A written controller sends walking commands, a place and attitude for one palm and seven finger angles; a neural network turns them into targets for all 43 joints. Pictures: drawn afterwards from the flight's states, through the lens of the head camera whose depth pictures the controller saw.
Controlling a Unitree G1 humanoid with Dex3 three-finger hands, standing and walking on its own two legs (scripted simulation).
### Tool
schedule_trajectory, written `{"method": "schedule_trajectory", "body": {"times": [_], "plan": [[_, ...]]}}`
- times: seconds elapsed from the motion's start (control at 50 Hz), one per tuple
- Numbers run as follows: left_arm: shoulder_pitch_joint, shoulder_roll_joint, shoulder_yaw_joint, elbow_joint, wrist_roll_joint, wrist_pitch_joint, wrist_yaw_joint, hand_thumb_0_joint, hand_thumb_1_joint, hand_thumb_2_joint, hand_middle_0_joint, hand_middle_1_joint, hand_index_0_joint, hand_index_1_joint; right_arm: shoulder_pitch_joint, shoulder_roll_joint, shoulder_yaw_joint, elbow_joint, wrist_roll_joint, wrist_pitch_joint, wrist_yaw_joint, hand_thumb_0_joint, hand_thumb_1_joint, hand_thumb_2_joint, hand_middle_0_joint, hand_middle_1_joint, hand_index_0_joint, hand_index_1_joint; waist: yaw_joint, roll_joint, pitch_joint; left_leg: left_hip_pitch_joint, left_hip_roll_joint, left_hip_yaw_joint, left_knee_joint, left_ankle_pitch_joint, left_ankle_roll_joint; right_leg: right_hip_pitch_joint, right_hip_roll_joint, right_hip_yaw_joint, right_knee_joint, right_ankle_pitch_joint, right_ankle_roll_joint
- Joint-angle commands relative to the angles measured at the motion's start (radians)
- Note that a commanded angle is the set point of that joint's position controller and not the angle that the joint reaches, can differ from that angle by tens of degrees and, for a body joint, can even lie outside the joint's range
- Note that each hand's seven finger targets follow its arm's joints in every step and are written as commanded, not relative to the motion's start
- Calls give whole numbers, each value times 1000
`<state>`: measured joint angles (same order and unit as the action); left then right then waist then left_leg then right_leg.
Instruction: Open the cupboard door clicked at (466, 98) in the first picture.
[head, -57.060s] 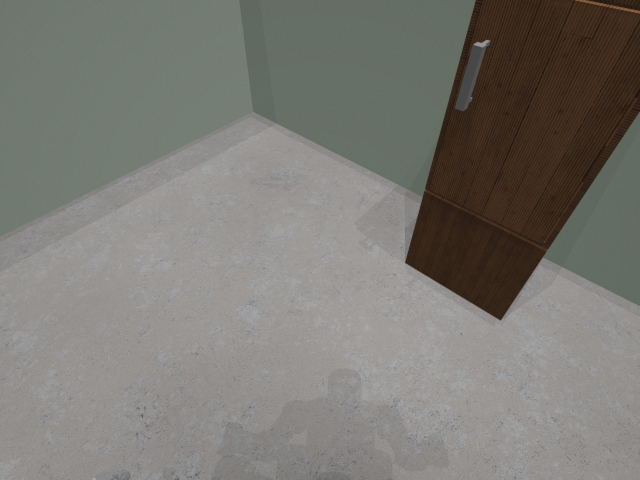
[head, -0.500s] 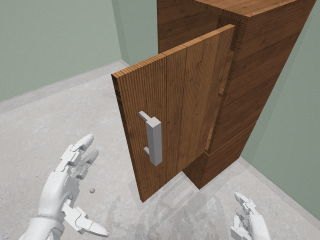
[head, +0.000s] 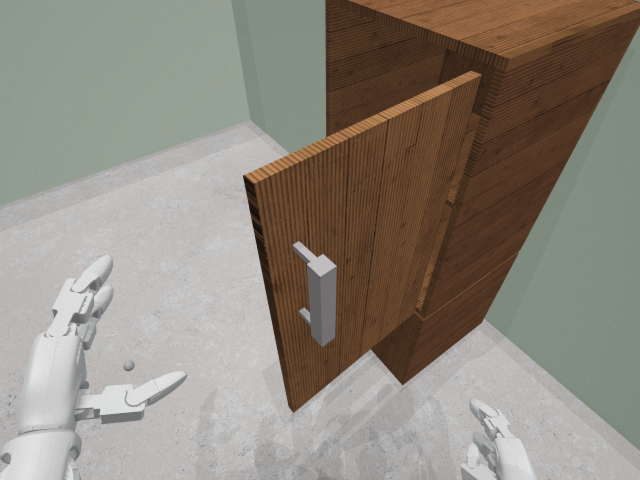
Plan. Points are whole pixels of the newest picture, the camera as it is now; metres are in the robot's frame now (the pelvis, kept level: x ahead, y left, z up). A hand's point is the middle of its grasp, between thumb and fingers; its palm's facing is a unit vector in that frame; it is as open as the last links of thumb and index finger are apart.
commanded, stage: draw the hand back to the body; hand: left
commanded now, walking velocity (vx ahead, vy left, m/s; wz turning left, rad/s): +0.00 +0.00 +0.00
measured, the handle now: (312, 294) +0.33 +0.06 +0.06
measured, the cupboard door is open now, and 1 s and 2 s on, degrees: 94 94 94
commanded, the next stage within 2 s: step back with the hand held close in 0.72 s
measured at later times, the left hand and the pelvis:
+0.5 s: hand (86, 327) +0.20 +0.25 +0.16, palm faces +0.47 -0.78 -0.41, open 7.8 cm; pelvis +0.01 -0.01 +0.01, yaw -1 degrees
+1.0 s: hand (91, 332) +0.20 +0.24 +0.16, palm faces +0.41 -0.78 -0.47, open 7.4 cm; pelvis -0.01 -0.02 +0.01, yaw -1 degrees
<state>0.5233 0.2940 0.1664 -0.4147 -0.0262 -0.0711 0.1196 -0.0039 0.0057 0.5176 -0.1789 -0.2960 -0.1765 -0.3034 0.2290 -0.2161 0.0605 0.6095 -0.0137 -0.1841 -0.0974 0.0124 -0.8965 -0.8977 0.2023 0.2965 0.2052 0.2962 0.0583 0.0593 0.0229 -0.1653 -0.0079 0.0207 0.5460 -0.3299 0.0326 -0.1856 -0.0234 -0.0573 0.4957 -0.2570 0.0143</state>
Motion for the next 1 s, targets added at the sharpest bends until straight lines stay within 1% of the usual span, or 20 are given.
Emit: {"method": "schedule_trajectory", "body": {"times": [0.0, 0.2, 0.22, 0.24, 0.28, 0.32, 0.36, 0.44, 0.48, 0.56, 0.6, 0.66, 0.72, 0.8, 0.82, 0.84, 0.86, 0.9, 0.92, 0.98], "plan": [[-72, 149, 137, -244, 8, -86, 27, 0, 340, 660, -180, -300, -180, -300, -133, -107, -53, -148, 2, -53, -4, 0, -900, -900, 200, 300, 200, 300, 3, 1, -90, -8, 36, -36, -162, 303, -38, 108, 19, 5, -85, 160, -36], [-83, 202, 252, -189, -4, -87, 23, 0, 690, 810, -192, -300, -192, -300, -144, -111, -74, -118, 3, -13, 8, 0, -900, -900, 200, 300, 200, 300, 12, -28, -88, 51, 38, -10, -180, 424, -35, 151, 23, 15, -129, 266, -31], [-97, 209, 262, -187, -4, -87, 23, 0, 725, 825, -194, -300, -194, -300, -152, -113, -75, -115, 4, -12, 8, 0, -900, -900, 200, 300, 200, 300, 14, 11, -80, 55, 36, -6, -181, 423, -36, 153, 22, 18, -135, 266, -33], [-99, 212, 270, -178, -7, -87, 24, 0, 760, 840, -195, -300, -195, -300, -151, -108, -74, -115, 3, -9, 8, 0, -900, -900, 200, 300, 200, 300, 13, -6, -68, 54, 36, -7, -185, 422, -35, 150, 21, 16, -138, 269, -32], [-130, 230, 292, -201, -8, -91, 25, 0, 830, 870, -198, -300, -198, -300, -152, -111, -78, -114, 5, -5, 9, 0, -900, -900, 200, 300, 200, 300, 14, 20, -98, 74, 35, -4, -185, 439, -34, 158, 21, 20, -139, 278, -31], [-147, 249, 317, -191, -8, -91, 27, 0, 900, 900, -200, -300, -200, -300, -156, -112, -78, -107, 3, -4, 8, 0, -900, -900, 200, 300, 200, 300, 17, 40, -86, 74, 33, -1, -186, 439, -34, 163, 20, 20, -149, 284, -33], [-117, 203, 277, -160, -12, -87, 19, 0, 900, 900, -200, -300, -200, -300, -152, -110, -80, -108, 4, 0, 13, 0, -900, -900, 200, 300, 200, 300, 9, -11, -74, 80, 36, 1, -188, 449, -29, 154, 21, 17, -152, 295, -27], [-132, 181, 244, -140, -13, -79, 12, 0, 900, 900, -200, -300, -200, -300, -159, -116, -83, -109, 6, 10, 16, 0, -900, -900, 200, 300, 200, 300, 3, -17, -43, 79, 35, 3, -202, 378, -24, 131, 24, 16, -170, 246, -24], [-147, 206, 266, -156, -12, -85, 14, 0, 900, 900, -200, -300, -200, -300, -164, -117, -86, -112, 4, 9, 14, 0, -900, -900, 200, 300, 200, 300, 8, -33, -61, 78, 31, 4, -205, 347, -20, 142, 25, 20, -173, 232, -25], [-146, 231, 289, -193, -9, -94, 19, 0, 900, 900, -200, -300, -200, -300, -170, -109, -83, -113, 2, 4, 10, 0, -900, -900, 200, 300, 200, 300, 16, 5, -97, 91, 25, 7, -199, 372, -19, 165, 22, 25, -167, 260, -28], [-141, 234, 292, -194, -8, -95, 21, 0, 900, 900, -200, -300, -200, -300, -171, -106, -81, -112, 0, 1, 10, 0, -900, -900, 200, 300, 200, 300, 17, 20, -94, 89, 23, 9, -200, 363, -21, 166, 21, 27, -172, 258, -28], [-136, 228, 288, -176, -12, -94, 19, 0, 900, 900, -200, -300, -200, -300, -175, -105, -82, -108, 2, -2, 9, 0, -900, -900, 200, 300, 200, 300, 14, -6, -64, 84, 25, 10, -201, 333, -17, 149, 22, 31, -184, 239, -27], [-142, 220, 278, -166, -9, -93, 18, 0, 900, 900, -200, -300, -200, -300, -175, -109, -82, -103, 2, -4, 10, 0, -900, -900, 200, 300, 200, 300, 13, 20, -53, 83, 25, 9, -204, 328, -20, 144, 23, 28, -189, 223, -30], [-138, 211, 274, -147, -14, -96, 13, 0, 900, 900, -200, -300, -200, -300, -178, -107, -87, -103, 4, -4, 10, 0, -900, -900, 200, 300, 200, 300, 11, -32, -38, 81, 28, 10, -212, 278, -14, 126, 25, 30, -201, 178, -23], [-236, 238, 275, -221, -12, -105, 17, 0, 900, 900, -200, -300, -200, -300, -188, -112, -83, -108, 6, -10, 10, 0, -900, -900, 200, 300, 200, 300, 8, -13, -57, 84, 22, 4, -211, 266, -13, 134, 23, 33, -203, 162, -26], [-263, 356, 405, -213, -11, -138, 21, 0, 900, 900, -200, -300, -200, -300, -165, -136, -84, -139, 17, 10, 8, 0, -900, -900, 200, 300, 200, 300, -37, -61, 46, -3, 37, -13, -177, 170, 3, -4, -17, 127, -260, 172, -25], [-155, 276, 351, -136, -6, -138, 9, 0, 900, 900, -200, -300, -200, -300, -155, -121, -87, -124, 11, 28, 10, 0, -900, -900, 200, 300, 200, 300, -39, -112, 14, 7, 34, -19, -150, 164, 4, -6, -38, 127, -261, 175, -28], [-113, 252, 317, -153, -1, -137, 3, 0, 900, 900, -200, -300, -200, -300, -163, -128, -89, -142, 11, 44, 16, 0, -900, -900, 200, 300, 200, 300, -42, -102, -14, 9, 30, -9, -127, 186, -1, -15, -56, 130, -253, 201, -32], [-105, 255, 322, -176, -1, -148, 5, 0, 900, 900, -200, -300, -200, -300, -169, -131, -91, -142, 8, 47, 13, 0, -900, -900, 200, 300, 200, 300, -40, -33, -38, 4, 33, -10, -130, 225, -2, 4, -61, 119, -229, 260, -36], [-22, 255, 329, -195, -5, -147, 11, 0, 900, 900, -200, -300, -200, -300, -148, -135, -100, -166, 13, 67, 13, 0, -900, -900, 200, 300, 200, 300, -40, -28, -156, 5, 56, -8, -126, 351, -9, 80, -56, 95, -145, 407, -28]]}}
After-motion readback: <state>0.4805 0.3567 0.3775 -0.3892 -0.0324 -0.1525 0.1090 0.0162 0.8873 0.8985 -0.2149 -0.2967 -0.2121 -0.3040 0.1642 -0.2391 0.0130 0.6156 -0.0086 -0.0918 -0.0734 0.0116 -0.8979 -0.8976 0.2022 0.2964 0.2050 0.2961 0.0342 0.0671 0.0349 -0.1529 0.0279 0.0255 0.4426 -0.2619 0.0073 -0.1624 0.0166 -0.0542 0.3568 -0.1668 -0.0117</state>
